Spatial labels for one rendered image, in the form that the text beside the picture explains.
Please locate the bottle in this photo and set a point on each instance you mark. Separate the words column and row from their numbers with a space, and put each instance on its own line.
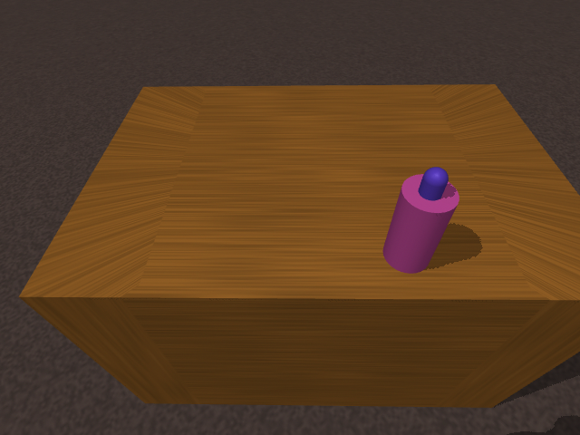
column 424, row 208

